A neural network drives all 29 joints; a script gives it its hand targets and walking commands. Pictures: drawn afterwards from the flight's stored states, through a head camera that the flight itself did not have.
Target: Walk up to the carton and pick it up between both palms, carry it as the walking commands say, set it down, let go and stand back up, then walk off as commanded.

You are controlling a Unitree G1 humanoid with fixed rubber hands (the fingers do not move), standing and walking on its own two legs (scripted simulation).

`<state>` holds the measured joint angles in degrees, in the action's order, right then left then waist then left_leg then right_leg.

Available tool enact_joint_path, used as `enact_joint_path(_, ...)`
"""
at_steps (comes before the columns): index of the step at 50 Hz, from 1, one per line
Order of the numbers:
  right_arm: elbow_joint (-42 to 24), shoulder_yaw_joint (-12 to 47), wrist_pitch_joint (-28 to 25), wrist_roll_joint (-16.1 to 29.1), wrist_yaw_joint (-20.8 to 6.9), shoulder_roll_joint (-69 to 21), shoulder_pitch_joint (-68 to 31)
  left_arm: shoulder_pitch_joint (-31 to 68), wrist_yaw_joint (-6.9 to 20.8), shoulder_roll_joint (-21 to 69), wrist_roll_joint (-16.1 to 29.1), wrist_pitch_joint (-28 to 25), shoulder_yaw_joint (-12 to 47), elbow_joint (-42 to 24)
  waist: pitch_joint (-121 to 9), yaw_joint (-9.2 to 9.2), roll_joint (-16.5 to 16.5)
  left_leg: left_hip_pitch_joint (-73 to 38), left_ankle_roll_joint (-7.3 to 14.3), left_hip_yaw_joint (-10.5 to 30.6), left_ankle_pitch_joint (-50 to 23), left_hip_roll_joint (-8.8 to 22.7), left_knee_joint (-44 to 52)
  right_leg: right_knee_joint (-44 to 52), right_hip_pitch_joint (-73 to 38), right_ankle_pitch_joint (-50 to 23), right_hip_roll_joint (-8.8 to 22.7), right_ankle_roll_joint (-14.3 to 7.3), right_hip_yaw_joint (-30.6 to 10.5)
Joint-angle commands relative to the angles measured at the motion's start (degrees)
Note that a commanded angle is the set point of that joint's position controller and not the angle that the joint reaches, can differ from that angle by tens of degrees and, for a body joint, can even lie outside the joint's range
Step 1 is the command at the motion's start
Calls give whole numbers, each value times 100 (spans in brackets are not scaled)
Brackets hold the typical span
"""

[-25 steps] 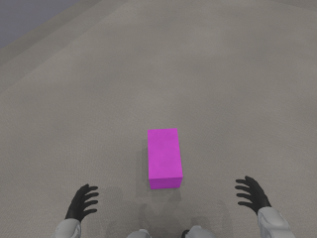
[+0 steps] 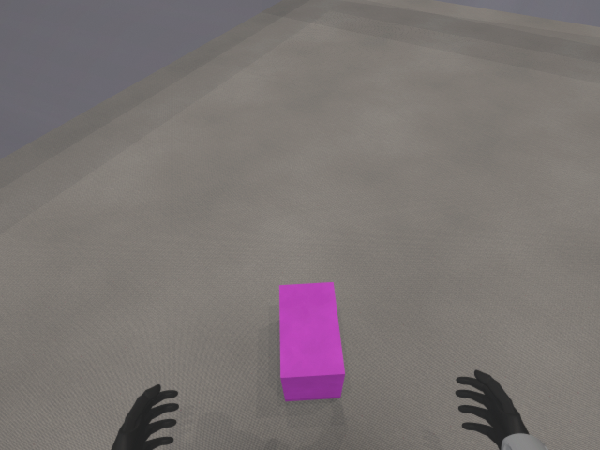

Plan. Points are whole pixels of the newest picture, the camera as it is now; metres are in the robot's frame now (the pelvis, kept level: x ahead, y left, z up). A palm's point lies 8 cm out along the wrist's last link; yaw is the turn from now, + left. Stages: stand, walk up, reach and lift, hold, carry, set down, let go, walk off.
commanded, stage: stand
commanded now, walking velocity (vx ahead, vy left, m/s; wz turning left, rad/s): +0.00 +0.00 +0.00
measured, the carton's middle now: (309, 341) +0.54 +0.03 -0.65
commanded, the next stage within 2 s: walk off in 1.80 s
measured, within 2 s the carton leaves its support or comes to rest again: neither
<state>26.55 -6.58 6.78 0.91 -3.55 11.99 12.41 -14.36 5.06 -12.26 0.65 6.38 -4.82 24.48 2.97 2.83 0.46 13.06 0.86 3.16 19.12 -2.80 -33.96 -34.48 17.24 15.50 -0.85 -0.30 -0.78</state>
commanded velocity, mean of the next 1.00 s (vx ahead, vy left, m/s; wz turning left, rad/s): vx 0.00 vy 0.00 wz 0.00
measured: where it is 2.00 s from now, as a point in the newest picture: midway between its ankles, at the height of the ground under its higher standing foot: outside the picture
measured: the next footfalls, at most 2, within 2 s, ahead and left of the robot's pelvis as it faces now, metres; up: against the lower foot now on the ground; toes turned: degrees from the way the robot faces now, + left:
none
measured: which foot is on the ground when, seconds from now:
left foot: down 0.00-1.00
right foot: down 0.00-1.00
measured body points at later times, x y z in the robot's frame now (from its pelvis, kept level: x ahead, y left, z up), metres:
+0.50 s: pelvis +0.04 +0.01 +0.00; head +0.02 +0.00 +0.45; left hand +0.15 +0.30 -0.09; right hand +0.21 -0.24 -0.08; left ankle -0.01 +0.11 -0.73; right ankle +0.03 -0.11 -0.73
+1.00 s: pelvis +0.01 +0.00 +0.00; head -0.02 +0.00 +0.45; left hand +0.12 +0.30 -0.09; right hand +0.18 -0.25 -0.08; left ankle -0.01 +0.11 -0.73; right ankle +0.03 -0.11 -0.73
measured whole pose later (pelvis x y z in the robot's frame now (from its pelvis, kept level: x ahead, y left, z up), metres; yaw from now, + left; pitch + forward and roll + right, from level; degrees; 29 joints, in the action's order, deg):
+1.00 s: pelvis +0.01 +0.00 +0.00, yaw +0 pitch -1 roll +0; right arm 38.3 -6.6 0.4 0.7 0.6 12.1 12.5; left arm -14.6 0.1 -17.1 -1.7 -1.0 -4.8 44.7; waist -5.1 2.8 0.5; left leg 13.1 1.1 3.2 20.1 -2.8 -34.0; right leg -34.5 17.3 16.5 -0.9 -0.3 -0.8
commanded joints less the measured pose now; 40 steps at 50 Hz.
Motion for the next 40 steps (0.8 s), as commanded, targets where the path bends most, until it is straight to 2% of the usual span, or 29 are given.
enact_joint_path(1, 76, 41, -495, -417, 312, 1272, -156, 382, -471, -1375, -410, -507, -157, 377, -992, -261, -160, 251, -108, 234, 297, 304, 515, 1013, -229, 1002, 531, -111, -782)
enact_joint_path(3, 134, 13, -603, -466, 294, 1229, -98, 644, -489, -1281, -409, -575, -124, 497, -465, -382, 115, 533, 18, 423, 748, 332, 691, 1022, 119, 1253, 437, -111, -732)
enact_joint_path(4, 203, -56, -623, -502, 321, 1364, -150, 463, -484, -1228, -400, -621, -126, 506, -372, -248, 216, 718, 14, 429, 537, 349, 661, 947, 52, 1195, 386, -98, -667)
enact_joint_path(5, 277, -74, -648, -474, 322, 1364, -147, 475, -476, -1171, -372, -657, -92, 643, -475, -265, 299, 648, 54, 475, 397, 463, 701, 917, -2, 776, 470, -156, -737)
enact_joint_path(6, 294, -10, -677, -475, 322, 1322, -93, 516, -484, -1281, -381, -678, -108, 658, -461, -261, 8, 616, 42, 567, 222, 476, 803, 860, -29, 519, 372, -85, -659)
enact_joint_path(7, 305, -32, -708, -479, 314, 1340, -273, 315, -496, -1261, -352, -702, -127, 747, -452, -207, 170, 634, 46, 541, 40, 494, 784, 838, -109, 505, 372, -120, -721)
enact_joint_path(8, 280, -55, -741, -443, 345, 1413, -278, 409, -472, -1260, -353, -739, -70, 800, -429, -227, -33, 530, 70, 551, -358, 508, 725, 957, -96, 194, 407, -112, -671)
enact_joint_path(9, 355, -75, -765, -445, 366, 1416, -248, 426, -477, -1239, -319, -763, -39, 834, -730, -282, 154, 229, 92, 516, -728, 538, 634, 777, -208, -602, 479, -151, -686)
enact_joint_path(10, 338, -72, -802, -395, 339, 1441, -328, 469, -483, -1261, -337, -767, -62, 848, -858, -183, -137, 335, 31, 551, -943, 569, 729, 641, -416, -678, 374, -146, -574)
enact_joint_path(11, 440, -66, -791, -410, 368, 1427, -256, 450, -479, -1291, -330, -796, -73, 922, -1118, -330, 461, 98, 35, 531, -999, 611, 700, 683, -492, -800, 454, -99, -637)
enact_joint_path(14, 414, -96, -828, -396, 390, 1486, -355, 305, -476, -1406, -304, -811, -81, 1044, -1157, -234, 88, 42, -3, 461, -1600, 609, 550, 592, -589, -1410, 426, -110, -625)
enact_joint_path(15, 424, -79, -813, -379, 406, 1423, -328, 365, -484, -1366, -317, -832, -89, 1067, -1046, -278, 328, 109, 3, 426, -1693, 582, 614, 571, -618, -1489, 420, -81, -620)
enact_joint_path(16, 488, -63, -812, -360, 410, 1436, -270, 176, -507, -1373, -306, -848, -75, 1104, -1265, -182, -158, -60, 19, 467, -1963, 626, 530, 547, -737, -1712, 501, -121, -657)
enact_joint_path(18, 500, -104, -814, -341, 434, 1462, -376, 310, -515, -1393, -330, -853, -61, 1106, -1274, -264, 282, -127, -6, 367, -2064, 568, 491, 580, -698, -1990, 504, -107, -675)
enact_joint_path(20, 600, -73, -828, -340, 452, 1417, -2, 276, -539, -1414, -344, -849, -84, 1190, -1172, -354, 20, -147, 8, 355, -2419, 588, 468, 519, -697, -2059, 485, -143, -609)
enact_joint_path(21, 572, -65, -824, -329, 475, 1454, -272, 338, -527, -1279, -296, -855, -8, 1244, -1057, -240, 161, -64, 17, 419, -2378, 624, 441, 574, -595, -2009, 536, -161, -667)
enact_joint_path(22, 600, -97, -787, -320, 501, 1473, -182, 245, -531, -1393, -302, -879, -63, 1288, -1309, -301, 247, -301, -7, 369, -2443, 604, 434, 565, -722, -2087, 506, -149, -650)
enact_joint_path(23, 614, -97, -763, -360, 507, 1508, -220, 163, -543, -1326, -281, -889, -57, 1303, -1314, -222, 337, -205, 51, 408, -2589, 622, 361, 506, -729, -2186, 504, -185, -662)
enact_joint_path(24, 628, -46, -765, -386, 513, 1425, -102, 182, -545, -1364, -298, -913, -79, 1354, -1157, -240, 479, -94, 15, 387, -2502, 598, 422, 503, -743, -2047, 504, -187, -742)
enact_joint_path(26, 621, -53, -828, -389, 523, 1430, -291, 233, -568, -1268, -309, -887, -100, 1320, -1199, -197, -66, -217, 138, 576, -1907, 643, 594, 621, -654, -1581, 492, -148, -625)
enact_joint_path(27, 573, -84, -820, -371, 527, 1463, -369, 436, -553, -1391, -327, -888, -102, 1331, -948, -230, 140, -7, 104, 475, -1871, 663, 671, 544, -520, -1622, 504, -185, -681)
enact_joint_path(30, 685, -39, -838, -394, 502, 1387, -293, 186, -564, -1433, -311, -957, -147, 1408, -1019, -227, 230, -170, 58, 497, -1861, 655, 633, 691, -488, -1447, 517, -167, -783)
enact_joint_path(31, 669, -43, -848, -392, 494, 1360, -315, 308, -570, -1405, -351, -956, -114, 1422, -843, -240, 20, -19, 63, 504, -1840, 626, 682, 669, -415, -1468, 497, -194, -662)
enact_joint_path(34, 675, -48, -918, -377, 473, 1371, -432, 410, -575, -1387, -317, -934, -120, 1429, -1045, -223, 214, 46, 45, 423, -1630, 577, 618, 708, -656, -1403, 581, -182, -805)
enact_joint_path(36, 720, -48, -881, -345, 528, 1339, -169, 286, -580, -1365, -344, -998, -70, 1475, -873, -276, -47, -44, 58, 607, -1574, 663, 636, 786, -449, -1336, 597, -184, -850)
enact_joint_path(37, 754, -25, -895, -381, 479, 1408, -363, 353, -597, -1464, -287, -955, -112, 1550, -980, -216, 166, -18, 127, 547, -1521, 646, 593, 841, -555, -1478, 588, -174, -781)
enact_joint_path(38, 691, -73, -875, -349, 500, 1471, -241, 393, -603, -1499, -324, -987, -120, 1463, -766, -282, 30, 30, 75, 488, -1487, 572, 689, 814, -478, -1536, 575, -185, -846)
enact_joint_path(39, 712, -23, -927, -344, 492, 1309, -359, 499, -586, -1343, -321, -968, -41, 1504, -922, -315, 220, -42, 104, 571, -1293, 619, 694, 845, -405, -1357, 592, -189, -794)
enact_joint_path(40, 736, -24, -918, -389, 497, 1337, -387, 311, -581, -1367, -282, -1002, -74, 1539, -976, -236, 142, -152, 112, 615, -1389, 639, 777, 812, -450, -1147, 529, -157, -773)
